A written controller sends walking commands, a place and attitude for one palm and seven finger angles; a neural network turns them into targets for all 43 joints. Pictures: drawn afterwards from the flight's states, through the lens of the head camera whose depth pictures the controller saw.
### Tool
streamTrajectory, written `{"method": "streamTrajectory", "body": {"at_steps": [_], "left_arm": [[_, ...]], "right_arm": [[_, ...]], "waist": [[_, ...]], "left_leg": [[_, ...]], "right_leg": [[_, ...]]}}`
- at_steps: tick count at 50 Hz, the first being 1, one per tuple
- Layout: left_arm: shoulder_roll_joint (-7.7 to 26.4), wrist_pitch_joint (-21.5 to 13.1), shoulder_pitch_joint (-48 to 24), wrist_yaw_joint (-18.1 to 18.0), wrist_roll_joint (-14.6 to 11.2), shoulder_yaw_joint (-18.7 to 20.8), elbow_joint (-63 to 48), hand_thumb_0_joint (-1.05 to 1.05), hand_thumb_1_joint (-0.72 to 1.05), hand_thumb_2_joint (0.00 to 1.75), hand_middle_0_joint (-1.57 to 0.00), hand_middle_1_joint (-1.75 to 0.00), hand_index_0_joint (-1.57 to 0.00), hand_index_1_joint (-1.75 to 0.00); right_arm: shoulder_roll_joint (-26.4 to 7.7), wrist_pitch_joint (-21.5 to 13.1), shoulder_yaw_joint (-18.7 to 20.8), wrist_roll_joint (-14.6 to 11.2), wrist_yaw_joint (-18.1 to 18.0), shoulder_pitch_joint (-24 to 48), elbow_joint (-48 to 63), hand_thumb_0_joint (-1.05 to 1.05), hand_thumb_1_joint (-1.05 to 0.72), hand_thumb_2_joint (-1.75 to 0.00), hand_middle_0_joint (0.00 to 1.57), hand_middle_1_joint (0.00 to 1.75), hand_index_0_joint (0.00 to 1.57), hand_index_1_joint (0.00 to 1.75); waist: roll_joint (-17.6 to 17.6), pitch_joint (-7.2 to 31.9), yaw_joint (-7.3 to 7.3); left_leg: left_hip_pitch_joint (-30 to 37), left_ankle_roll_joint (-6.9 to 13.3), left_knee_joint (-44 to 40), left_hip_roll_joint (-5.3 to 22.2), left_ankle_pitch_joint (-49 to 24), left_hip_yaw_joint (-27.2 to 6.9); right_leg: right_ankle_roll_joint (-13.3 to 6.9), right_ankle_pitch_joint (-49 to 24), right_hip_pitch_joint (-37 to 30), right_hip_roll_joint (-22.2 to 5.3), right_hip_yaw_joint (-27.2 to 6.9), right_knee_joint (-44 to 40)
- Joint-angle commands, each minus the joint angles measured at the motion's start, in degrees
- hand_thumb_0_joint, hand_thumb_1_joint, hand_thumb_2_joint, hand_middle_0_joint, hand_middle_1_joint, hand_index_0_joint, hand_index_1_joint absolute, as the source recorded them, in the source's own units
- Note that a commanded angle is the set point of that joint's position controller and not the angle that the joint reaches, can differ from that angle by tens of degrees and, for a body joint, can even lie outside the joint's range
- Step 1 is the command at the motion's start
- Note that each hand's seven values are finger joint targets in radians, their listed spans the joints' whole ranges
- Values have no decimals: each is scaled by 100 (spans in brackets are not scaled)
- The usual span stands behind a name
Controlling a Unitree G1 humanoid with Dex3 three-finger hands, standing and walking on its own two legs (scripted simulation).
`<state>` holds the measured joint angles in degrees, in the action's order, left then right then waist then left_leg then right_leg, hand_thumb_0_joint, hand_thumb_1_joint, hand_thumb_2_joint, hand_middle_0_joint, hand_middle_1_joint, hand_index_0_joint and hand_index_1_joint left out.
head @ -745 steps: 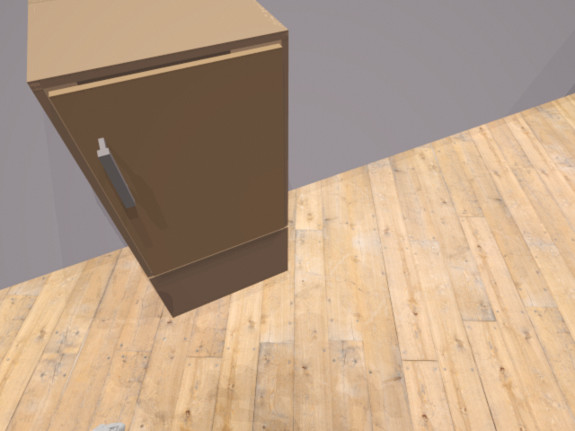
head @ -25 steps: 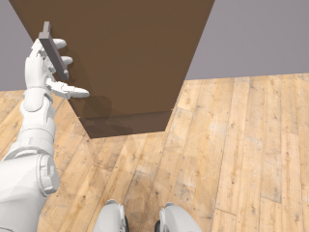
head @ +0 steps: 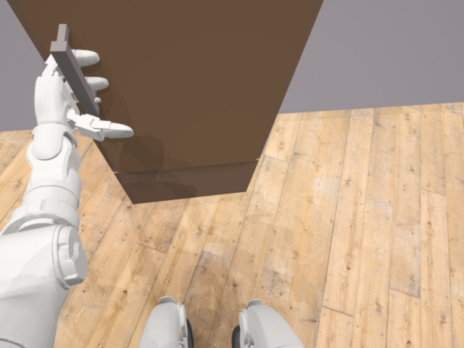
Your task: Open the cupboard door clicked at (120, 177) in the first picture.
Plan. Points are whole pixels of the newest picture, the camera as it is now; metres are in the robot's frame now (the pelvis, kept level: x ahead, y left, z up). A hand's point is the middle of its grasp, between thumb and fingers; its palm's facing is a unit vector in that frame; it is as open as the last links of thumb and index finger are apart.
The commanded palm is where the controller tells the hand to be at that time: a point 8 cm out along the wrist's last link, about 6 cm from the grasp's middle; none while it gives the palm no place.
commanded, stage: close the thumb around the handle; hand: left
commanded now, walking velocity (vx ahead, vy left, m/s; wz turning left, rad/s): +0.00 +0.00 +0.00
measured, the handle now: (79, 74) +0.56 +0.22 +0.07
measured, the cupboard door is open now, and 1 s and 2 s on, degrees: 0 6 39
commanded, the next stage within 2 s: pull the door open along its arc in 0.60 s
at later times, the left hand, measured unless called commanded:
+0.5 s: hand (97, 101) +0.51 +0.18 +0.06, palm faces +0.09 -1.00 -0.01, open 6.0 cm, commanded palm +0.49 +0.22 +0.06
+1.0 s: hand (99, 118) +0.48 +0.18 +0.06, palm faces +0.07 -1.00 -0.01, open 5.4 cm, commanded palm +0.42 +0.22 +0.06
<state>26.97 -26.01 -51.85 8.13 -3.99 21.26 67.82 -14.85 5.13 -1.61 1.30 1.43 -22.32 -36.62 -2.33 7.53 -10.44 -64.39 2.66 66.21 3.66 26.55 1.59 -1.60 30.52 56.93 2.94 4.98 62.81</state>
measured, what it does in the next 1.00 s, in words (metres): stands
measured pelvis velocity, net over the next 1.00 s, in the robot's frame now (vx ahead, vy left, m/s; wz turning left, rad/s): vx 0.01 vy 0.00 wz -0.01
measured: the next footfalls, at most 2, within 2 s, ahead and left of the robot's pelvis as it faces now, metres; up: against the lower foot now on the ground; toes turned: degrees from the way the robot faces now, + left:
none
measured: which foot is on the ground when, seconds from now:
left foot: down 0.00-1.00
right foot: down 0.00-1.00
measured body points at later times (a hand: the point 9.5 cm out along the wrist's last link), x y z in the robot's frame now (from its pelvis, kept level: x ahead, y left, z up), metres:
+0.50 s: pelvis +0.00 +0.00 +0.00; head +0.14 +0.03 +0.43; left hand +0.50 +0.24 +0.06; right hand +0.01 -0.26 -0.11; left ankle +0.04 +0.09 -0.65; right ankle -0.01 -0.11 -0.65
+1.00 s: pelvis +0.01 +0.00 +0.01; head +0.12 +0.01 +0.45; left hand +0.47 +0.23 +0.06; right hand +0.02 -0.26 -0.10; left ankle +0.04 +0.09 -0.65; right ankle -0.01 -0.11 -0.65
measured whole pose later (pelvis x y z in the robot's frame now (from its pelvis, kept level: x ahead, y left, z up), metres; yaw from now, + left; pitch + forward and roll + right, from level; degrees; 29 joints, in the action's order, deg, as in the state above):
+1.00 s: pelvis +0.01 +0.00 +0.01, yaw +0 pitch +22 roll -3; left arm 21.5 -26.3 -39.5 8.2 -7.6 19.4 57.7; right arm -14.4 6.5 -0.7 0.2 2.0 -22.6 -35.3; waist -2.2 8.7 -8.3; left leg -58.9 2.4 63.0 3.7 26.5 2.8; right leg -1.7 30.3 52.3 3.1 3.5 60.3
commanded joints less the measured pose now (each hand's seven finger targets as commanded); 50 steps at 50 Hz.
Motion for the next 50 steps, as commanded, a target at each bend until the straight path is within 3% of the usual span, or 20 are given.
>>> {"method": "streamTrajectory", "body": {"at_steps": [1, 6, 8, 9, 10, 14, 16, 17, 20, 24, 26, 30, 31, 32, 34, 36, 39, 45, 50], "left_arm": [[1195, -375, -2554, -55, -136, 121, -1248, 0, -16, 44, -32, -124, -32, -124], [926, -516, -2358, -112, -91, -43, -1402, 0, 12, 56, -34, -127, -34, -127], [830, -532, -2283, -127, -88, -109, -1366, 0, 23, 61, -35, -128, -35, -128], [893, -525, -2295, -142, -75, -69, -1280, 0, 28, 64, -36, -128, -36, -128], [884, -553, -2447, -150, -77, -85, -1299, 0, 34, 66, -36, -129, -36, -129], [1174, -505, -2347, -139, -44, 115, -1114, 0, 56, 76, -38, -131, -38, -131], [1081, -574, -2460, -110, -28, 25, -1287, 0, 68, 80, -38, -133, -38, -133], [822, -552, -2425, -89, -53, -161, -1216, 0, 73, 83, -39, -133, -39, -133], [871, -554, -2556, -91, -90, -131, -1160, 0, 90, 90, -40, -135, -40, -135], [860, -493, -2554, -124, -62, -170, -1069, 0, 90, 90, -40, -135, -40, -135], [940, -527, -2653, -119, -55, -125, -1199, 0, 90, 90, -40, -135, -40, -135], [970, -516, -2705, -93, -68, -111, -1156, 0, 90, 90, -40, -135, -40, -135], [980, -515, -2599, -94, -75, -75, -1184, 0, 90, 90, -40, -135, -40, -135], [969, -492, -2494, -88, -80, -82, -1127, 0, 90, 90, -40, -135, -40, -135], [964, -468, -2687, -77, -81, -140, -1173, 0, 90, 90, -40, -135, -40, -135], [1222, -501, -2574, -77, -74, 88, -1225, 0, 90, 90, -40, -135, -40, -135], [964, -467, -2050, 1, -127, -53, -1239, 0, 90, 90, -40, -135, -40, -135], [775, -488, -999, 86, -339, -12, -1829, 0, 90, 90, -40, -135, -40, -135], [265, -448, 450, 68, -532, -253, -2753, 0, 90, 90, -40, -135, -40, -135]], "right_arm": [[-1092, -34, 375, 21, -57, -980, 225, 0, -90, -90, 20, 30, 20, 30], [-1044, -39, 398, 42, -8, -948, 207, 0, -90, -90, 20, 30, 20, 30], [-1035, -28, 404, 38, 2, -927, 210, 0, -90, -90, 20, 30, 20, 30], [-1044, -24, 404, 31, -4, -931, 198, 0, -90, -90, 20, 30, 20, 30], [-1052, -35, 396, 48, -7, -942, 179, 0, -90, -90, 20, 30, 20, 30], [-1072, -21, 385, 22, -47, -929, 200, 0, -90, -90, 20, 30, 20, 30], [-1046, -34, 387, 32, -45, -918, 195, 0, -90, -90, 20, 30, 20, 30], [-1019, -32, 388, 26, -35, -879, 200, 0, -90, -90, 20, 30, 20, 30], [-1058, -38, 387, 40, -45, -915, 170, 0, -90, -90, 20, 30, 20, 30], [-1074, -45, 387, 32, -50, -879, 178, 0, -90, -90, 20, 30, 20, 30], [-1078, -52, 382, 43, -50, -894, 174, 0, -90, -90, 20, 30, 20, 30], [-1086, -59, 379, 44, -71, -929, 154, 0, -90, -90, 20, 30, 20, 30], [-1075, -65, 386, 36, -63, -897, 175, 0, -90, -90, 20, 30, 20, 30], [-1071, -53, 378, 27, -61, -901, 180, 0, -90, -90, 20, 30, 20, 30], [-1062, -52, 365, 29, -62, -905, 164, 0, -90, -90, 20, 30, 20, 30], [-1089, -47, 381, 31, -71, -928, 165, 0, -90, -90, 20, 30, 20, 30], [-1039, -35, 372, 5, -51, -854, 260, 0, -90, -90, 20, 30, 20, 30], [-998, 0, 418, -50, -14, -732, 489, 0, -90, -90, 20, 30, 20, 30], [-918, -3, 472, -140, 51, -503, 750, 0, -90, -90, 20, 30, 20, 30]], "waist": [[-631, 2871, -77], [-874, 2952, 14], [-682, 2850, -13], [-577, 2735, -39], [-690, 2696, -86], [-467, 2640, -48], [-810, 2890, 6], [-809, 2799, -56], [-781, 2687, -101], [-617, 2636, -130], [-736, 2822, -96], [-669, 2772, -138], [-764, 2861, -64], [-641, 2844, -66], [-657, 2783, -130], [-718, 2945, -45], [-689, 2900, 80], [-529, 3036, 344], [-278, 2886, 596]], "left_leg": [[3204, -74, -562, -125, -2433, -634], [3566, -134, -596, -104, -2672, -684], [3455, -124, -606, -113, -2581, -667], [3354, -115, -619, -110, -2460, -667], [3353, -98, -594, -120, -2443, -675], [3088, -77, -614, -149, -2270, -615], [3411, -123, -603, -128, -2503, -673], [3441, -123, -590, -126, -2474, -662], [3403, -120, -608, -116, -2343, -726], [3227, -102, -612, -129, -2155, -696], [3305, -98, -582, -138, -2235, -690], [3258, -80, -585, -137, -2190, -709], [3298, -91, -575, -147, -2241, -672], [3235, -83, -572, -151, -2233, -652], [3141, -67, -555, -156, -2180, -643], [3224, -71, -535, -154, -2348, -628], [3187, -90, -605, -170, -2329, -576], [3253, -83, -731, -207, -2575, -454], [3311, -72, -928, -243, -2750, -326]], "right_leg": [[43, -2153, -380, 136, -282, -782], [7, -2146, -215, 143, -235, -760], [19, -2136, -277, 148, -238, -786], [23, -2085, -284, 150, -238, -797], [18, -2057, -187, 146, -248, -780], [32, -2078, -431, 132, -295, -819], [5, -2092, -278, 120, -260, -738], [14, -2060, -175, 128, -256, -775], [3, -1893, -81, 130, -237, -772], [28, -1827, -127, 121, -253, -813], [21, -1878, -160, 116, -265, -777], [14, -1854, -166, 120, -271, -784], [20, -1910, -200, 115, -280, -788], [25, -1956, -275, 122, -282, -802], [36, -1965, -306, 123, -297, -807], [28, -2099, -380, 122, -315, -788], [21, -2125, -521, 125, -296, -806], [14, -2556, -1036, 139, -301, -829], [21, -2924, -1499, 143, -297, -938]]}}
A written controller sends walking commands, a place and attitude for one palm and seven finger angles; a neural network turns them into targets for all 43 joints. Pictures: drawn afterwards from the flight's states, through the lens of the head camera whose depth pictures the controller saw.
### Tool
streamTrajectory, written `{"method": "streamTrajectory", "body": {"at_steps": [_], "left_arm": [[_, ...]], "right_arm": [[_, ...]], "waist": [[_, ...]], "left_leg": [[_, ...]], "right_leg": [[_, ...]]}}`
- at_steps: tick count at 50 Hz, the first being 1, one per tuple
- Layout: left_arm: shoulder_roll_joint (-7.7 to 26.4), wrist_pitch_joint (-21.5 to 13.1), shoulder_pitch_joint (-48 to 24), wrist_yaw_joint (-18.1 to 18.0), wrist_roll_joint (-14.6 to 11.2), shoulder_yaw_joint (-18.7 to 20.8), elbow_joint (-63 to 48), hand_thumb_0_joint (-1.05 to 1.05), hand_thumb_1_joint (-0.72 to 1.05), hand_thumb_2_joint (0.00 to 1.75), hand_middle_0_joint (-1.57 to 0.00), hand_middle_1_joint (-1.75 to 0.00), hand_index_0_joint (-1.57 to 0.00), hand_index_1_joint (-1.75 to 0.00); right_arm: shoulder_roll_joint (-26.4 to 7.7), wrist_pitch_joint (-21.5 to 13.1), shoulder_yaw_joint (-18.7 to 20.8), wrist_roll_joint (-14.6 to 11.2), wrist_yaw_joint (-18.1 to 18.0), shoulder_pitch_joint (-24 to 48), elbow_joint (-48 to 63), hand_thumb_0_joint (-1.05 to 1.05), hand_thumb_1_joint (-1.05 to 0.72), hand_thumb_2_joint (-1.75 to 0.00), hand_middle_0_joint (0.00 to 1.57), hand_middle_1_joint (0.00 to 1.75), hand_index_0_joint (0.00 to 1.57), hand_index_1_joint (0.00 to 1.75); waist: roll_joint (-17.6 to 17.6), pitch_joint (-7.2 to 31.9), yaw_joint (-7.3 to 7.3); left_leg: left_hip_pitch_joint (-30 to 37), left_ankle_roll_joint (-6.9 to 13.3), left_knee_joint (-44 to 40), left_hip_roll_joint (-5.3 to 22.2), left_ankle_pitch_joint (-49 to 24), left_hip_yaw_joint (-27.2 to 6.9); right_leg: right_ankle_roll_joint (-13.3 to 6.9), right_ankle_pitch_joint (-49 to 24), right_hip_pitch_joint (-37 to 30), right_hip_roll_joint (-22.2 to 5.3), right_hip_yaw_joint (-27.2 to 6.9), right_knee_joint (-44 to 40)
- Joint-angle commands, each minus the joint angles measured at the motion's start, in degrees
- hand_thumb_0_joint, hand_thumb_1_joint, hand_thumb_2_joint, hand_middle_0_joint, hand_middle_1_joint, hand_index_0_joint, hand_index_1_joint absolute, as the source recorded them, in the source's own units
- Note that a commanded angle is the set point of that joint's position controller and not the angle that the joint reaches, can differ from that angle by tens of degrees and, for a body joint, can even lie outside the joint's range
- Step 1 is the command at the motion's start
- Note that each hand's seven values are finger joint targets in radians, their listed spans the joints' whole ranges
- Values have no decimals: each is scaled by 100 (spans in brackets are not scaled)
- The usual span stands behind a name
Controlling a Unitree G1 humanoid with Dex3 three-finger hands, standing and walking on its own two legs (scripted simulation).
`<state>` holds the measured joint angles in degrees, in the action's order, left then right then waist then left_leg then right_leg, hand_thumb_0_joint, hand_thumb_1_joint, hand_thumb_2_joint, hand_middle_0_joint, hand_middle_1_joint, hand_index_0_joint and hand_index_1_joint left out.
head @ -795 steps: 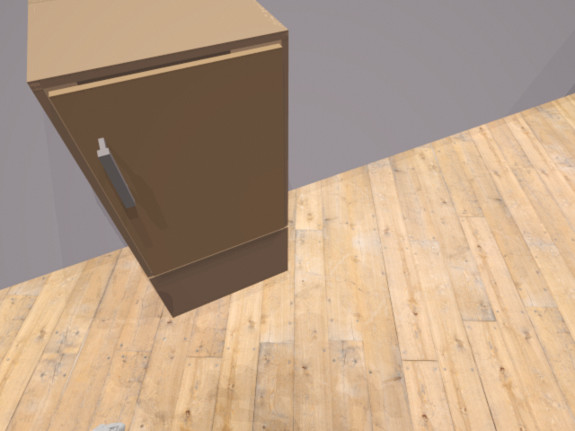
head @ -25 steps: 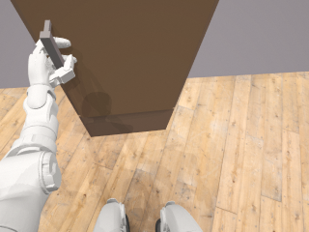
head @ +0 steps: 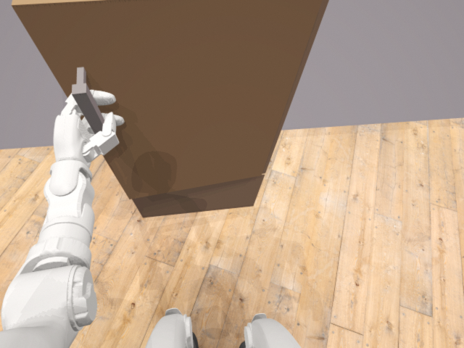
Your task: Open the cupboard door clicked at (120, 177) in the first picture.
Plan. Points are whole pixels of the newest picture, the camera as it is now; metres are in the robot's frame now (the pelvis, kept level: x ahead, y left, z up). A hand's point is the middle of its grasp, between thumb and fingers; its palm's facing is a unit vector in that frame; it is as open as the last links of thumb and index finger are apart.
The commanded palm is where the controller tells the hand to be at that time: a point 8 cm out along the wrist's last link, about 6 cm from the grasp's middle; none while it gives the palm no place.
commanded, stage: pull the door open along its arc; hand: left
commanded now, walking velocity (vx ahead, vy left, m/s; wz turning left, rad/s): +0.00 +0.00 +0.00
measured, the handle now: (95, 111) +0.51 +0.21 +0.06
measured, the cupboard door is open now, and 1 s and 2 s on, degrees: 6 39 41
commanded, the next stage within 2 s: open thumb and fingers to let go in 0.60 s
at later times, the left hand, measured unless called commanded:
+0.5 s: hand (171, 226) +0.30 +0.08 +0.05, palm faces +0.38 -0.92 +0.04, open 6.0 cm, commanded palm +0.23 +0.15 +0.05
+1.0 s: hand (190, 237) +0.29 +0.05 +0.05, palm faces +0.46 -0.89 -0.03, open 7.9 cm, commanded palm +0.24 +0.10 +0.05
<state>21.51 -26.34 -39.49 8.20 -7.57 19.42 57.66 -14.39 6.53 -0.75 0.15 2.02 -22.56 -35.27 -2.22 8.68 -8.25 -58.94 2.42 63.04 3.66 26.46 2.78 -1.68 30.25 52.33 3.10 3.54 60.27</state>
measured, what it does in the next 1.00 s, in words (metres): shifts its weight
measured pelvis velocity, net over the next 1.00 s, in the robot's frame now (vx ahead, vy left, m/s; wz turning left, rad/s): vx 0.01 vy -0.07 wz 0.09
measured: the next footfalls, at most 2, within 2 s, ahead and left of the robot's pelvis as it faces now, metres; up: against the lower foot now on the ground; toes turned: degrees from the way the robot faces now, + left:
none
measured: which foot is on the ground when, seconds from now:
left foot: down 0.00-1.00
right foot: down 0.00-1.00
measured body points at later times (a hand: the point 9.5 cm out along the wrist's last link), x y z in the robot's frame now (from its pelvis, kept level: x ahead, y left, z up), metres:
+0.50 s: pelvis +0.00 -0.02 +0.01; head +0.05 -0.03 +0.46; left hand +0.27 +0.13 +0.06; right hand +0.19 -0.22 -0.08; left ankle +0.03 +0.09 -0.66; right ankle -0.02 -0.11 -0.66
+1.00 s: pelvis +0.01 -0.07 +0.01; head +0.06 -0.09 +0.46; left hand +0.26 +0.10 +0.05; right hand +0.18 -0.29 -0.11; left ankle +0.03 +0.09 -0.66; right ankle -0.02 -0.11 -0.66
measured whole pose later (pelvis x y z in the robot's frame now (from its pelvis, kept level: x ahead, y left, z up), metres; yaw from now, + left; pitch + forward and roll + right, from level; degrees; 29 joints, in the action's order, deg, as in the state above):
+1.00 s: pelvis +0.01 -0.07 +0.01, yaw +5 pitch +14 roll +2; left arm -4.8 -19.8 8.4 -28.8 2.1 -7.5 11.4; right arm -12.1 0.2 0.9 3.7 0.6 -13.0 -33.9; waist -1.3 9.2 -0.8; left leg -46.7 -2.2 56.7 0.7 23.9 -1.4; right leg -6.5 32.8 41.4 1.6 6.6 59.8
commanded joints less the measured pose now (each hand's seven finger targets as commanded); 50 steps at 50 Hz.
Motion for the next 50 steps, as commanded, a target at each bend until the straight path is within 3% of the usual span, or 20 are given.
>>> {"method": "streamTrajectory", "body": {"at_steps": [1, 5, 6, 8, 9, 10, 12, 14, 15, 16, 18, 20, 26, 30, 34, 35, 40, 43, 45, 50], "left_arm": [[620, -396, -412, 41, -218, -169, -1927, 0, 90, 90, -40, -135, -40, -135], [100, -337, 919, -80, -367, -520, -2915, 0, 90, 90, -40, -135, -40, -135], [-80, -290, 1012, -800, -715, 107, -3277, 0, 90, 90, -40, -135, -40, -135], [-833, -174, 1590, -1562, -543, -472, -3592, 0, 90, 90, -40, -135, -40, -135], [-947, -152, 1767, -1805, -405, -602, -3716, 0, 90, 90, -40, -135, -40, -135], [-809, -193, 2006, -2101, -223, -510, -3996, 0, 90, 90, -40, -135, -40, -135], [-986, -213, 2678, -2629, 115, -649, -4436, 0, 90, 90, -40, -135, -40, -135], [-1289, -154, 3054, -3050, 528, -1027, -4755, 0, 90, 90, -40, -135, -40, -135], [-1243, -117, 3321, -3258, 703, -1035, -4817, 0, 90, 90, -40, -135, -40, -135], [-1485, -65, 3529, -3390, 835, -1318, -5012, 0, 90, 90, -40, -135, -40, -135], [-1670, 73, 3811, -3644, 860, -1415, -5253, 0, 90, 90, -40, -135, -40, -135], [-1798, 187, 4136, -3794, 843, -1517, -5422, 0, 90, 90, -40, -135, -40, -135], [-2278, 378, 4687, -4027, 1175, -2127, -5834, 0, 90, 90, -40, -135, -40, -135], [-2711, 451, 4307, -4048, 1440, -2728, -5834, 0, 90, 90, -40, -135, -40, -135], [-3038, 429, 3813, -4040, 1424, -3100, -5760, 0, 90, 90, -40, -135, -40, -135], [-3210, 441, 3435, -4048, 1411, -3300, -5743, 0, 90, 90, -40, -135, -40, -135], [-2588, 337, 3594, -3925, 1288, -2738, -5620, 0, 55, 75, -38, -131, -38, -131], [-2690, 305, 3748, -3799, 1206, -2837, -5799, 0, 34, 66, -36, -129, -36, -129], [-2620, 282, 3836, -3728, 1092, -2744, -5827, 0, 20, 60, -35, -127, -35, -127], [-2614, 157, 3953, -3661, 1029, -2758, -5888, 0, -15, 45, -32, -124, -32, -124]], "right_arm": [[-925, -155, 391, -57, 12, -395, 668, 0, -90, -90, 20, 30, 20, 30], [-876, -234, 413, -107, 63, -129, 909, 0, -90, -90, 20, 30, 20, 30], [-717, -287, 390, -44, 50, 74, 935, 0, -90, -90, 20, 30, 20, 30], [-639, -394, 355, -3, 118, 256, 988, 0, -90, -90, 20, 30, 20, 30], [-639, -419, 355, 33, 146, 297, 978, 0, -90, -90, 20, 30, 20, 30], [-636, -443, 366, 80, 157, 342, 1005, 0, -90, -90, 20, 30, 20, 30], [-548, -447, 359, 168, 210, 484, 1092, 0, -90, -90, 20, 30, 20, 30], [-477, -425, 337, 223, 260, 651, 1173, 0, -90, -90, 20, 30, 20, 30], [-461, -412, 340, 248, 258, 672, 1184, 0, -90, -90, 20, 30, 20, 30], [-420, -384, 330, 245, 261, 805, 1253, 0, -90, -90, 20, 30, 20, 30], [-369, -355, 312, 240, 215, 981, 1322, 0, -90, -90, 20, 30, 20, 30], [-306, -358, 279, 258, 134, 1093, 1360, 0, -90, -90, 20, 30, 20, 30], [-87, -493, 152, 344, -34, 1369, 1363, 0, -90, -90, 20, 30, 20, 30], [-49, -659, 130, 414, -92, 1409, 1318, 0, -90, -90, 20, 30, 20, 30], [-49, -848, 128, 427, -121, 1531, 1231, 0, -90, -90, 20, 30, 20, 30], [-55, -902, 126, 429, -119, 1507, 1189, 0, -90, -90, 20, 30, 20, 30], [-79, -928, 208, 408, -180, 1420, 1039, 0, -90, -90, 20, 30, 20, 30], [-98, -919, 245, 384, -159, 1371, 1051, 0, -90, -90, 20, 30, 20, 30], [-122, -917, 262, 354, -157, 1328, 1026, 0, -90, -90, 20, 30, 20, 30], [-160, -950, 270, 357, -141, 1335, 1006, 0, -90, -90, 20, 30, 20, 30]], "waist": [[-321, 2674, 434], [-29, 2287, 572], [72, 2237, 988], [58, 1826, 837], [194, 1696, 813], [214, 1759, 910], [230, 1952, 1032], [142, 1793, 1052], [445, 1741, 1070], [287, 1746, 1069], [463, 1657, 1082], [697, 1536, 1072], [453, 1137, 986], [570, 961, 725], [681, 959, 585], [794, 901, 455], [1109, 1393, 654], [869, 1615, 713], [977, 1612, 695], [1032, 1404, 650]], "left_leg": [[2795, -62, -671, -245, -2748, -399], [2794, -47, -839, -257, -2717, -338], [2584, -103, -922, -267, -2693, -273], [2504, -155, -975, -262, -2423, -276], [2476, -164, -974, -252, -2379, -311], [2440, -155, -934, -263, -2438, -310], [2465, -160, -926, -281, -2582, -269], [2420, -165, -928, -297, -2488, -251], [2312, -153, -940, -293, -2384, -306], [2359, -154, -965, -307, -2292, -282], [2359, -165, -1015, -332, -2028, -268], [2316, -160, -1045, -361, -1766, -275], [2317, -172, -1015, -420, -1588, -273], [2229, -155, -875, -422, -1353, -353], [2006, -167, -708, -456, -1005, -425], [1955, -153, -655, -446, -952, -454], [1482, -203, -575, -493, -1028, -494], [1578, -205, -614, -499, -1192, -461], [1581, -209, -622, -491, -1250, -471], [1534, -194, -596, -494, -1186, -502]], "right_leg": [[42, -2927, -1047, 114, -138, -727], [43, -2996, -1282, 96, -110, -833], [65, -2926, -1443, 77, -54, -844], [80, -2625, -1279, 53, 8, -858], [70, -2555, -1245, 48, 29, -827], [54, -2596, -1337, 36, -4, -760], [46, -2828, -1558, -26, -57, -670], [25, -2789, -1557, -78, -67, -645], [20, -2730, -1646, -62, -76, -652], [9, -2683, -1672, -87, -100, -676], [9, -2529, -1798, -103, -118, -812], [18, -2352, -1920, -104, -165, -990], [34, -2434, -1901, -215, -322, -1186], [130, -2469, -1661, -341, -460, -1292], [251, -2322, -1588, -547, -770, -1470], [264, -2238, -1518, -570, -823, -1525], [413, -3042, -2294, -833, -1333, -1530], [432, -3668, -2495, -868, -1276, -1397], [462, -3925, -2603, -870, -1277, -1398], [476, -3904, -2442, -859, -1225, -1362]]}}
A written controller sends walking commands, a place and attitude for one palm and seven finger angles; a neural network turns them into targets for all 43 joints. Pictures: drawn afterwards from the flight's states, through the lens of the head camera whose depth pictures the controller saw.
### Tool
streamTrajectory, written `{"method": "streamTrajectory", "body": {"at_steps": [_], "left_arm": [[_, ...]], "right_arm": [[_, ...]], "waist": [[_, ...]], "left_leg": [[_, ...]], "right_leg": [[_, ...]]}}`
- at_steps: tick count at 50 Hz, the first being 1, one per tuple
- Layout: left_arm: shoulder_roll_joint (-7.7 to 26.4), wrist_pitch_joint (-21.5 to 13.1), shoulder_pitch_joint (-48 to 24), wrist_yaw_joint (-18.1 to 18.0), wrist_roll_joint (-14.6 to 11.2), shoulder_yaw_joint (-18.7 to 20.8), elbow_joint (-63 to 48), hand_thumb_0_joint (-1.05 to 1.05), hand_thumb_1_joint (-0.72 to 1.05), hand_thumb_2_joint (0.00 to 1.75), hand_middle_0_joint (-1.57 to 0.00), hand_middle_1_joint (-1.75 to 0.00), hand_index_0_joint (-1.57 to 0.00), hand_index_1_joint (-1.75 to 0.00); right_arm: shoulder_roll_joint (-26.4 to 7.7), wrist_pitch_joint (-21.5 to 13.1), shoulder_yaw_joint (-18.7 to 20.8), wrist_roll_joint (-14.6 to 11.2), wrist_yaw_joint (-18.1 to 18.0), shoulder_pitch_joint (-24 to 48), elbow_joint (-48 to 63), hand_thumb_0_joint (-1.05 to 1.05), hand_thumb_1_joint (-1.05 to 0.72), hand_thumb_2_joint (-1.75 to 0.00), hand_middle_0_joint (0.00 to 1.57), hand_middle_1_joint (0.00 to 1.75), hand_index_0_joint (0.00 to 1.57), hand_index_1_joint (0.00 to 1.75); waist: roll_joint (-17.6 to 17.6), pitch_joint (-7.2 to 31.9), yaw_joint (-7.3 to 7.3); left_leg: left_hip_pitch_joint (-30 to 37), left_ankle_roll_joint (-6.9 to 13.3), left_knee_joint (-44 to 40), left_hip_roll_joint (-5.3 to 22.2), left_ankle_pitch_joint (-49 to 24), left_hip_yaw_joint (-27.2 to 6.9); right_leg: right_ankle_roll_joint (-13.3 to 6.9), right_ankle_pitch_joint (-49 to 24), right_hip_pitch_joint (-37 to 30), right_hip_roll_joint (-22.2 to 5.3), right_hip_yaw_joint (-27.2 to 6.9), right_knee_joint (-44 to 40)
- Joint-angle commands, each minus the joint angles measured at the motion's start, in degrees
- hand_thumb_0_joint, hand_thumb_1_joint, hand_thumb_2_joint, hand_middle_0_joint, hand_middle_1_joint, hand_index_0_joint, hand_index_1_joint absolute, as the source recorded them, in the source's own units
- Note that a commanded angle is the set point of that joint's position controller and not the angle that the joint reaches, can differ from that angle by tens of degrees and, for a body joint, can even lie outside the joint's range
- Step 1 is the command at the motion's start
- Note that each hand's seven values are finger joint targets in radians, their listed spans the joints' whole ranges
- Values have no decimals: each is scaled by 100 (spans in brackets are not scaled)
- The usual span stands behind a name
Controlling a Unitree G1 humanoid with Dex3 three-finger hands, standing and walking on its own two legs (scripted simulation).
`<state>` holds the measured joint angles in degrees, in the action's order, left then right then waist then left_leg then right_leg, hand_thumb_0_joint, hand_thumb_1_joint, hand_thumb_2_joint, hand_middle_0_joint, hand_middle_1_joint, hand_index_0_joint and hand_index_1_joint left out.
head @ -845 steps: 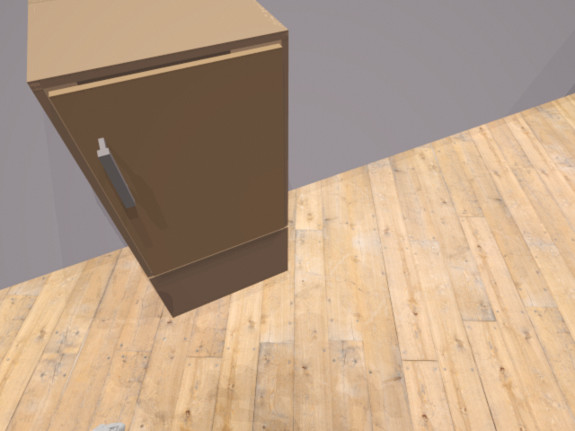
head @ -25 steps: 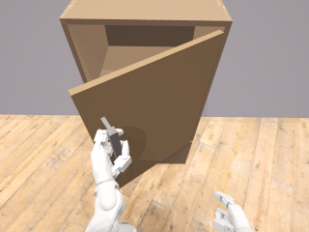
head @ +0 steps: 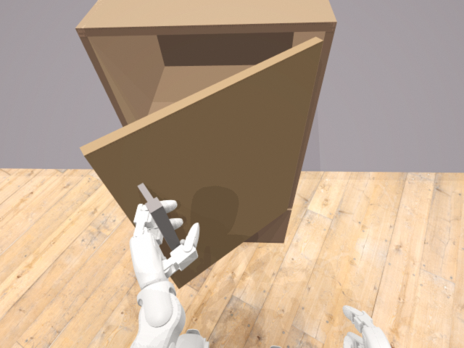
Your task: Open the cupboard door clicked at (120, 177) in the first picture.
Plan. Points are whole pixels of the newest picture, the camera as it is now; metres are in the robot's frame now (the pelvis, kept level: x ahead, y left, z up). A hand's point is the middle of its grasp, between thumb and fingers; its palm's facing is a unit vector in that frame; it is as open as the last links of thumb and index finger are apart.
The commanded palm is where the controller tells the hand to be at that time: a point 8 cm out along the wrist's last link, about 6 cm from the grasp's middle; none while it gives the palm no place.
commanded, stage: open thumb and fingers to let go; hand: left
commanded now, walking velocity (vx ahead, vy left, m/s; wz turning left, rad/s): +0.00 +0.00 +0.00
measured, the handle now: (159, 218) +0.33 +0.14 +0.05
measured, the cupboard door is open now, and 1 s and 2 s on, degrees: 39 41 41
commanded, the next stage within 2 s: slide the hand sideways off the handle in 0.52 s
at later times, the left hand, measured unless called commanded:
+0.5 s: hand (177, 247) +0.28 +0.10 +0.04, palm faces +0.31 -0.95 -0.01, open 15.1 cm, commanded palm +0.24 +0.14 +0.04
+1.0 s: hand (167, 276) +0.23 +0.11 +0.04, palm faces -0.09 -0.99 +0.06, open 16.3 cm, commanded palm +0.21 +0.17 +0.04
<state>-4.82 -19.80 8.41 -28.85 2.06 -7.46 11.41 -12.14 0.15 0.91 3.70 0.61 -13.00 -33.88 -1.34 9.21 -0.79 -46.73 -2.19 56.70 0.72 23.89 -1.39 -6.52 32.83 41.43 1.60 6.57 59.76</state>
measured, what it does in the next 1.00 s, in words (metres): shifts its weight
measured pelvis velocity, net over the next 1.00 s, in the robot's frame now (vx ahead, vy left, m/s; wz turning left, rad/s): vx -0.02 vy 0.08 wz -0.06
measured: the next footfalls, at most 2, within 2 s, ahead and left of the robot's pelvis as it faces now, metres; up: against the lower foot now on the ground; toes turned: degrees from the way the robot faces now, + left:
none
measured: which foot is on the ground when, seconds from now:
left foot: down 0.00-1.00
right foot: down 0.00-1.00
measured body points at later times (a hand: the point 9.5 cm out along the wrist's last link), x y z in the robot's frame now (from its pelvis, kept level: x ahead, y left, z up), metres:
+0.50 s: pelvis -0.01 +0.04 -0.01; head +0.04 +0.02 +0.44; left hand +0.26 +0.15 +0.04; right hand +0.17 -0.19 -0.10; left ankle +0.04 +0.16 -0.67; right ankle -0.03 -0.04 -0.67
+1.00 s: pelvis -0.02 +0.08 -0.01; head +0.02 +0.08 +0.44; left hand +0.23 +0.16 +0.04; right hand +0.14 -0.15 -0.09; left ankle +0.04 +0.16 -0.67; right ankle -0.03 -0.04 -0.67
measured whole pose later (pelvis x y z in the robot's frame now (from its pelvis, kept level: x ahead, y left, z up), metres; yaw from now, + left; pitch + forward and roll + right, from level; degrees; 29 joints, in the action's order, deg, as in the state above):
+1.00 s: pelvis -0.02 +0.08 -0.01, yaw -4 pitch +13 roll -2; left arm -0.4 -21.4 15.3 -11.7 1.7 -16.4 2.3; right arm -11.9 -0.3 -1.1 1.2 1.5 -14.4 -25.7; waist -1.9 8.6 -1.3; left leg -50.5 2.6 63.7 -0.5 26.1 1.0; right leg -0.9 31.7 44.3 0.7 2.8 63.2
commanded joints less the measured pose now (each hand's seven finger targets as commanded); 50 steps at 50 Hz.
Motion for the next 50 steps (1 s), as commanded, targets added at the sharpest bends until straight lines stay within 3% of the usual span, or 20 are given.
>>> {"method": "streamTrajectory", "body": {"at_steps": [1, 5, 7, 10, 12, 19, 25, 31, 32, 33, 35, 36, 38, 39, 40, 42, 43, 45, 48, 50], "left_arm": [[78, -524, -803, 45, 64, -5, -1208, 0, -22, 42, -32, -123, -32, -123], [108, -602, -865, -9, 150, 37, -1216, 0, -50, 30, -30, -120, -30, -120], [8, -596, -644, -45, 158, -25, -1274, 0, -50, 30, -30, -120, -30, -120], [-55, -496, -505, -71, 126, -54, -1263, 0, -50, 30, -27, -105, -27, -105], [-119, -469, -432, -93, 176, -144, -1413, 0, -50, 30, -26, -95, -26, -95], [-425, -417, -818, -230, 472, -554, -1362, 0, -50, 30, -20, -60, -20, -60], [-579, -266, -1147, -439, 492, -642, -1305, 0, -50, 30, -15, -30, -15, -30], [-749, 44, -1073, -552, 428, -625, -1136, 0, -50, 30, -15, -30, -15, -30], [2, -244, -1098, 597, 998, -1772, -1403, 0, -50, 30, -15, -30, -15, -30], [311, -496, -1244, 1231, 774, -1396, -1633, 0, -50, 30, -15, -30, -15, -30], [607, -738, -1326, 1933, 583, -1320, -1871, 0, -50, 30, -15, -30, -15, -30], [508, -810, -1254, 2272, 426, -1464, -2017, 0, -50, 30, -15, -30, -15, -30], [242, -795, -896, 2596, -118, -1422, -2096, 0, -50, 30, -15, -30, -15, -30], [125, -724, -763, 2618, -395, -1362, -2094, 0, -50, 30, -15, -30, -15, -30], [40, -644, -562, 2588, -642, -1247, -2159, 0, -50, 30, -15, -30, -15, -30], [86, -531, -251, 2340, -776, -985, -2114, 0, -50, 30, -15, -30, -15, -30], [216, -501, -272, 2157, -723, -823, -2087, 0, -50, 30, -15, -30, -15, -30], [389, -534, -3, 1840, -392, -701, -2053, 0, -50, 30, -15, -30, -15, -30], [396, -576, 8, 1518, 214, -866, -2106, 0, -50, 30, -15, -30, -15, -30], [530, -556, 176, 1445, 351, -800, -2234, 0, -50, 30, -15, -30, -15, -30]], "right_arm": [[-382, -310, 112, 5, -7, 410, 863, 0, -90, -90, 20, 30, 20, 30], [-383, -321, 134, 15, -4, 439, 869, 0, -90, -90, 20, 30, 20, 30], [-371, -322, 134, 17, 1, 470, 921, 0, -90, -90, 20, 30, 20, 30], [-381, -347, 128, 11, -5, 414, 986, 0, -90, -90, 20, 30, 20, 30], [-374, -342, 131, 13, -14, 430, 1009, 0, -90, -90, 20, 30, 20, 30], [-380, -403, 80, 40, -33, 499, 1042, 0, -90, -90, 20, 30, 20, 30], [-359, -432, 51, 28, -25, 591, 1084, 0, -90, -90, 20, 30, 20, 30], [-330, -397, 12, 31, 8, 642, 1124, 0, -90, -90, 20, 30, 20, 30], [-599, -348, 25, -47, 70, 231, 1056, 0, -90, -90, 20, 30, 20, 30], [-519, -318, 78, -74, 48, 252, 1152, 0, -90, -90, 20, 30, 20, 30], [-550, -293, 76, -117, -2, 239, 1228, 0, -90, -90, 20, 30, 20, 30], [-541, -325, 73, -160, 1, 264, 1306, 0, -90, -90, 20, 30, 20, 30], [-503, -389, 32, -272, -13, 314, 1478, 0, -90, -90, 20, 30, 20, 30], [-510, -416, 16, -320, -29, 369, 1544, 0, -90, -90, 20, 30, 20, 30], [-508, -443, -2, -355, -34, 440, 1609, 0, -90, -90, 20, 30, 20, 30], [-551, -432, -3, -352, -42, 477, 1668, 0, -90, -90, 20, 30, 20, 30], [-576, -419, -2, -323, -40, 454, 1658, 0, -90, -90, 20, 30, 20, 30], [-588, -391, 13, -277, 10, 420, 1705, 0, -90, -90, 20, 30, 20, 30], [-549, -309, 28, -228, 115, 377, 1764, 0, -90, -90, 20, 30, 20, 30], [-549, -250, 42, -220, 147, 337, 1826, 0, -90, -90, 20, 30, 20, 30]], "waist": [[980, 1268, -84], [810, 1317, -37], [698, 1457, 16], [924, 1431, -20], [809, 1521, -10], [610, 1199, -146], [368, 1303, -71], [390, 1434, 23], [554, 1051, -565], [399, 1262, -361], [85, 1548, -295], [-64, 1591, -305], [-59, 1426, -238], [40, 1280, -238], [30, 1241, -142], [339, 1031, -87], [559, 958, -96], [596, 910, -13], [309, 897, -21], [232, 1036, 27]], "left_leg": [[222, 260, 56, -204, -845, -94], [220, 274, 87, -216, -789, -107], [364, 275, 64, -222, -884, -87], [376, 278, 55, -225, -941, -87], [487, 283, 32, -230, -1036, -50], [787, 340, -25, -181, -845, -60], [956, 338, -108, -143, -825, -113], [1067, 314, -188, -133, -998, -105], [1035, 404, -55, -123, -1023, -128], [1008, 432, 7, -129, -1061, -109], [1178, 441, 1, -128, -1150, -126], [1311, 436, 10, -125, -1175, -141], [1415, 410, -123, -107, -937, -191], [1407, 397, -191, -93, -738, -207], [1416, 377, -288, -87, -648, -238], [1276, 352, -356, -69, -454, -261], [1149, 351, -346, -63, -383, -283], [975, 334, -332, -59, -356, -322], [882, 309, -267, -51, -238, -327], [858, 297, -278, -45, -213, -353]], "right_leg": [[959, -3994, -1318, -720, -1555, -1324], [888, -3555, -1155, -682, -1550, -1292], [852, -3580, -1139, -640, -1444, -1229], [887, -3814, -1211, -626, -1412, -1245], [861, -3940, -1208, -603, -1322, -1178], [698, -2686, -353, -370, -823, -1098], [512, -1834, -69, -160, -516, -968], [471, -1874, -142, -82, -370, -909], [528, -2243, 146, -161, -621, -867], [488, -2426, -9, -192, -644, -824], [433, -2512, -162, -187, -681, -718], [434, -2445, -44, -184, -657, -696], [412, -1987, 7, -114, -531, -798], [424, -1718, 58, -77, -477, -885], [408, -1544, 20, -47, -420, -913], [440, -1319, 100, -25, -336, -913], [453, -1245, 138, -24, -322, -874], [433, -1123, 241, -24, -309, -693], [400, -969, 533, -55, -320, -476], [366, -949, 458, -46, -330, -439]]}}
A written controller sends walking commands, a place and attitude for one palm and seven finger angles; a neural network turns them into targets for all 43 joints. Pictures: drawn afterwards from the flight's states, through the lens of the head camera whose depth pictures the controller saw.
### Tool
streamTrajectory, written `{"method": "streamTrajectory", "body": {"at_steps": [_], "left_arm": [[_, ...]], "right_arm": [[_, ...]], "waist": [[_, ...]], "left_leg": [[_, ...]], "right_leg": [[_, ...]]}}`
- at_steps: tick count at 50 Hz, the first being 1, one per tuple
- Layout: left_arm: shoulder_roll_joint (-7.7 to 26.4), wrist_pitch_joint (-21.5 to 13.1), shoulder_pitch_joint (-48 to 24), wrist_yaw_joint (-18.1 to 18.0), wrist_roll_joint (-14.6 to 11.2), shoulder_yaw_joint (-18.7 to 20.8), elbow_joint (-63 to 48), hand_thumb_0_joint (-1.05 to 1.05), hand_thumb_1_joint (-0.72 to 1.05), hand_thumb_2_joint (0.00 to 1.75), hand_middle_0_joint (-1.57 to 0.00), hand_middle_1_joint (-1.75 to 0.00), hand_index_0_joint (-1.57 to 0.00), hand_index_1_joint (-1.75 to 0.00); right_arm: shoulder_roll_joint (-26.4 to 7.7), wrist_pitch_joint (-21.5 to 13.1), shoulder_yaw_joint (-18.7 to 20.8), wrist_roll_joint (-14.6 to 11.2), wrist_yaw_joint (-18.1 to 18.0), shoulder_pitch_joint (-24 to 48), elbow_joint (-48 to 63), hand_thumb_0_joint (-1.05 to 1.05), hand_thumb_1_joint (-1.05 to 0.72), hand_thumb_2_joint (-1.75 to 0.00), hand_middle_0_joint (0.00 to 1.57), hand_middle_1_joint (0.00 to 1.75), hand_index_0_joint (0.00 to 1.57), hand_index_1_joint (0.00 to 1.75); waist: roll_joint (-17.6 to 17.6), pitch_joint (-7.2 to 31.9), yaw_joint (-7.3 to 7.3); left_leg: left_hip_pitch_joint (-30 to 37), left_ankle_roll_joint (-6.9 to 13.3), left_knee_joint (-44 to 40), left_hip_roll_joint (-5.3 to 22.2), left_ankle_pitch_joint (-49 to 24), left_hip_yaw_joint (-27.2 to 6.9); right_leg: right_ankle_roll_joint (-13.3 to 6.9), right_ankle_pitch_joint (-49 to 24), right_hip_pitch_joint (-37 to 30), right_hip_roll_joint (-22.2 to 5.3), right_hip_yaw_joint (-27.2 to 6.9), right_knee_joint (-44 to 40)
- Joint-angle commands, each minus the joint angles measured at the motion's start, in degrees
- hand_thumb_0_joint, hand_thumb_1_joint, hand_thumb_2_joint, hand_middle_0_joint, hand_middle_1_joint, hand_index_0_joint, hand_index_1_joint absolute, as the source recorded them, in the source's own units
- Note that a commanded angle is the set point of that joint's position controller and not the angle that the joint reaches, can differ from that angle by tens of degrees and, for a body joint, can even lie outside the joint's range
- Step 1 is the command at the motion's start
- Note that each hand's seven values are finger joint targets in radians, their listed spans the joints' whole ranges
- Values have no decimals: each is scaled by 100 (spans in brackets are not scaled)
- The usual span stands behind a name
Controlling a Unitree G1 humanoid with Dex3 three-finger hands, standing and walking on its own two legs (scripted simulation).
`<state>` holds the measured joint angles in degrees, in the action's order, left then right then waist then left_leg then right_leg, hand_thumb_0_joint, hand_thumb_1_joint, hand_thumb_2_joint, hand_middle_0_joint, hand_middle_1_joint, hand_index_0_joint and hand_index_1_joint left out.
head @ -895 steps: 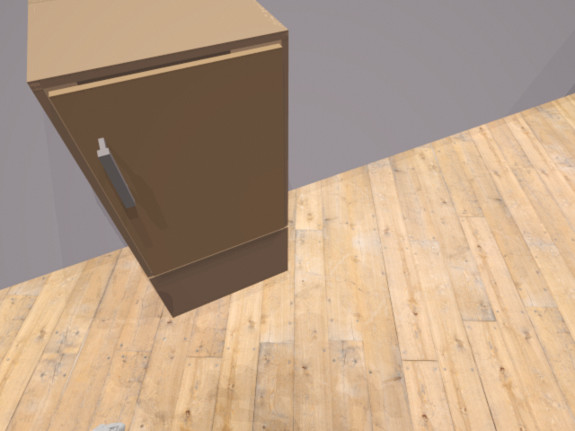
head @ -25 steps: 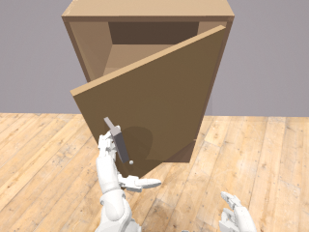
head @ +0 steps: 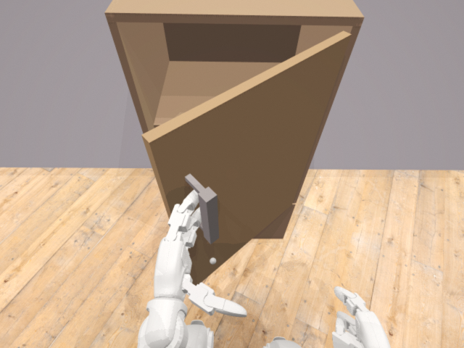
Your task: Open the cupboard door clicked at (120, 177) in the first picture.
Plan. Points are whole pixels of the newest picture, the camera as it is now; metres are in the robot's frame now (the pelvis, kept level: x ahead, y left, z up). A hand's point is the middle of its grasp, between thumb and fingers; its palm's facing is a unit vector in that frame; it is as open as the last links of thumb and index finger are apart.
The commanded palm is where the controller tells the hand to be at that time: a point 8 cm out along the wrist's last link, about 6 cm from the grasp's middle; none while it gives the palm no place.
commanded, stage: slide the hand sideways off the handle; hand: left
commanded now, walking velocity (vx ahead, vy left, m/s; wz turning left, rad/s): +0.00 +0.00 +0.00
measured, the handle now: (202, 210) +0.33 +0.07 +0.06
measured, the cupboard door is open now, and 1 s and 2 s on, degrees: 41 41 41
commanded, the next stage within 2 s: draw the hand back to the body in 0.82 s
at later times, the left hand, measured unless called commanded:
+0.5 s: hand (187, 277) +0.22 +0.08 +0.05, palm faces +0.00 -1.00 +0.00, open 16.2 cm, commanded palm +0.19 +0.15 +0.05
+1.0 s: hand (152, 298) +0.19 +0.13 +0.06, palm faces +0.04 -1.00 -0.02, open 16.3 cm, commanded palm +0.16 +0.19 +0.07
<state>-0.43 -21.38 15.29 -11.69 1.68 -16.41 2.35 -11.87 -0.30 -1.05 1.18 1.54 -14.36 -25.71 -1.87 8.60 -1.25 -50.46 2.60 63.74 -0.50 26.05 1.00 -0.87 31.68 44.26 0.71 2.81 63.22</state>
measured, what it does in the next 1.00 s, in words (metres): stands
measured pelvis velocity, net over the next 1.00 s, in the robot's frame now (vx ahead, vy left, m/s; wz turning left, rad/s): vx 0.01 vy -0.03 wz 0.01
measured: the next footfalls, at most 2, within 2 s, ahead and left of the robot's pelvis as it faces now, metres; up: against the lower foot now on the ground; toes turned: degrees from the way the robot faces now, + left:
none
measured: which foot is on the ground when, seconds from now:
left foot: down 0.00-1.00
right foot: down 0.00-1.00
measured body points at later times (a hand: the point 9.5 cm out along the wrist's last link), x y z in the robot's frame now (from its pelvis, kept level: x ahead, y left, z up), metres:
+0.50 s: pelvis +0.01 -0.01 +0.00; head +0.05 -0.01 +0.44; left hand +0.22 +0.13 +0.06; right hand +0.19 -0.22 -0.08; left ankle +0.05 +0.09 -0.66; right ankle +0.00 -0.11 -0.66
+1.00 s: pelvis +0.01 -0.03 -0.02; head +0.06 -0.03 +0.43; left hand +0.19 +0.18 +0.06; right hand +0.20 -0.26 -0.09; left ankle +0.05 +0.09 -0.66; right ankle +0.00 -0.12 -0.66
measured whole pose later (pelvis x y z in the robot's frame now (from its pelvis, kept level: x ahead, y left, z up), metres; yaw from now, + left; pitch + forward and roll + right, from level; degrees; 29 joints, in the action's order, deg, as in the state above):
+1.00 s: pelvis +0.01 -0.03 -0.02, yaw +1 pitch +15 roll -2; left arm 9.9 -24.4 34.2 8.0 -12.2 1.0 -12.5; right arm -12.3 -2.2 0.5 -0.6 -2.7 -13.2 -25.2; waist -2.5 9.8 0.8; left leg -54.9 -0.1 69.3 1.0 29.2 -2.3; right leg -3.4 35.0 47.6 2.6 5.9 67.7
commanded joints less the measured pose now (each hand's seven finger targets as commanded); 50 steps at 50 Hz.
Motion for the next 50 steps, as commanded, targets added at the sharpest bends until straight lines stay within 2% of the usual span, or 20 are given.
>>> {"method": "streamTrajectory", "body": {"at_steps": [1, 2, 3, 6, 9, 14, 18, 21, 25, 26, 28, 29, 30, 33, 38, 43, 44, 47, 48, 50], "left_arm": [[68, -385, -444, -243, 371, 58, -1389, 0, -50, 30, -15, -30, -15, -30], [112, -389, -530, -205, 318, 68, -1557, 0, -50, 30, -15, -30, -15, -30], [165, -390, -401, -164, 267, 129, -1687, 0, -50, 30, -15, -30, -15, -30], [49, -310, -137, -25, 43, 9, -1987, 0, -50, 30, -15, -30, -15, -30], [113, -214, -138, 52, -89, 64, -1953, 0, -50, 30, -15, -30, -15, -30], [162, -272, 139, 172, -80, 108, -1925, 0, -50, 30, -15, -30, -15, -30], [475, -314, 485, 312, -157, 472, -1964, 0, -50, 30, -15, -30, -15, -30], [604, -349, 855, 422, -251, 661, -2151, 0, -50, 30, -15, -30, -15, -30], [840, -352, 1114, 608, -459, 1000, -2216, 0, -50, 30, -15, -30, -15, -30], [776, -397, 1176, 662, -507, 947, -2375, 0, -50, 30, -15, -30, -15, -30], [758, -471, 1439, 764, -615, 971, -2485, 0, -50, 30, -15, -30, -15, -30], [783, -500, 1528, 822, -675, 1005, -2495, 0, -50, 30, -15, -30, -15, -30], [877, -542, 1675, 878, -727, 1138, -2534, 0, -50, 30, -15, -30, -15, -30], [998, -689, 1861, 1119, -815, 1213, -2686, 0, -50, 30, -15, -30, -15, -30], [1297, -787, 1905, 1558, -1041, 1656, -2457, 0, -50, 30, -15, -30, -15, -30], [1318, -868, 1947, 1907, -1427, 1870, -2697, 0, -50, 30, -15, -30, -15, -30], [1394, -857, 1924, 1936, -1462, 1959, -2661, 0, -50, 30, -15, -30, -15, -30], [1518, -835, 1862, 1999, -1499, 2013, -2939, 0, -50, 30, -15, -30, -15, -30], [1715, -766, 1964, 1993, -1510, 2203, -3007, 0, -50, 30, -15, -30, -15, -30], [1847, -617, 1984, 1974, -1498, 2256, -3281, 0, -50, 30, -15, -30, -15, -30]], "right_arm": [[-568, -183, 229, 27, 54, 526, 1063, 0, -90, -90, 20, 30, 20, 30], [-568, -168, 223, 21, 46, 519, 1076, 0, -90, -90, 20, 30, 20, 30], [-567, -153, 227, 7, 32, 516, 1100, 0, -90, -90, 20, 30, 20, 30], [-555, -137, 190, -38, 2, 534, 1187, 0, -90, -90, 20, 30, 20, 30], [-585, -134, 156, -41, -54, 509, 1175, 0, -90, -90, 20, 30, 20, 30], [-589, -187, 156, -36, -83, 492, 1172, 0, -90, -90, 20, 30, 20, 30], [-595, -194, 171, -24, -104, 442, 1203, 0, -90, -90, 20, 30, 20, 30], [-562, -209, 185, -34, -111, 428, 1238, 0, -90, -90, 20, 30, 20, 30], [-599, -207, 207, -62, -152, 394, 1226, 0, -90, -90, 20, 30, 20, 30], [-580, -229, 209, -65, -153, 420, 1239, 0, -90, -90, 20, 30, 20, 30], [-585, -273, 231, -74, -158, 378, 1234, 0, -90, -90, 20, 30, 20, 30], [-581, -294, 243, -79, -162, 354, 1219, 0, -90, -90, 20, 30, 20, 30], [-577, -313, 267, -82, -181, 375, 1207, 0, -90, -90, 20, 30, 20, 30], [-588, -364, 301, -81, -210, 350, 1159, 0, -90, -90, 20, 30, 20, 30], [-612, -398, 345, -101, -319, 375, 1050, 0, -90, -90, 20, 30, 20, 30], [-601, -503, 362, -143, -413, 423, 1037, 0, -90, -90, 20, 30, 20, 30], [-602, -508, 371, -145, -433, 405, 1013, 0, -90, -90, 20, 30, 20, 30], [-606, -537, 375, -159, -457, 412, 1018, 0, -90, -90, 20, 30, 20, 30], [-601, -505, 384, -179, -470, 393, 1029, 0, -90, -90, 20, 30, 20, 30], [-624, -486, 375, -214, -499, 402, 1107, 0, -90, -90, 20, 30, 20, 30]], "waist": [[216, 1079, 88], [169, 1131, 53], [60, 1207, 121], [-81, 1169, 94], [182, 880, -24], [219, 784, -44], [317, 908, 70], [106, 1048, 162], [251, 975, 142], [98, 1001, 150], [115, 1050, 132], [226, 1041, 103], [247, 1098, 149], [175, 1130, 92], [425, 848, 30], [233, 1203, 94], [287, 1218, 92], [31, 1329, 118], [-12, 1352, 180], [-93, 1398, 217]], "left_leg": [[1235, -178, -993, 69, -304, -552], [1284, -178, -1004, 74, -250, -561], [1369, -197, -1044, 78, -267, -570], [1515, -210, -1140, 103, -301, -620], [1355, -189, -1180, 114, 0, -696], [1261, -190, -1093, 114, -33, -691], [1136, -168, -982, 72, -259, -563], [1173, -162, -905, 42, -566, -471], [1033, -144, -810, 32, -660, -428], [1068, -144, -775, 17, -756, -390], [1094, -143, -718, 16, -901, -376], [1057, -139, -687, 12, -914, -375], [1014, -133, -643, 7, -1024, -361], [921, -124, -503, -10, -1146, -331], [447, -125, -273, -24, -790, -340], [393, -139, -73, -35, -844, -312], [350, -146, -59, -26, -825, -322], [486, -129, -70, -20, -939, -320], [547, -130, -162, -25, -944, -311], [815, -94, -350, -29, -1056, -318]], "right_leg": [[-191, -752, 178, 43, 23, -838], [-190, -727, 171, 47, 18, -864], [-207, -735, 120, 65, 10, -859], [-201, -804, 58, 87, 47, -903], [-166, -654, 121, 109, 76, -971], [-154, -643, 251, 105, 88, -904], [-160, -781, 44, 107, 28, -917], [-167, -1079, -109, 107, -19, -891], [-150, -1248, -218, 133, -65, -924], [-142, -1370, -222, 126, -76, -901], [-123, -1562, -216, 137, -61, -869], [-107, -1620, -237, 140, -63, -874], [-110, -1774, -345, 140, -98, -863], [-61, -2072, -314, 112, -155, -787], [24, -1870, -211, 55, -371, -873], [78, -2002, -375, -11, -563, -880], [89, -1973, -382, -18, -573, -882], [87, -2090, -401, -24, -598, -875], [73, -2036, -526, -15, -598, -933], [43, -2013, -657, 35, -536, -1023]]}}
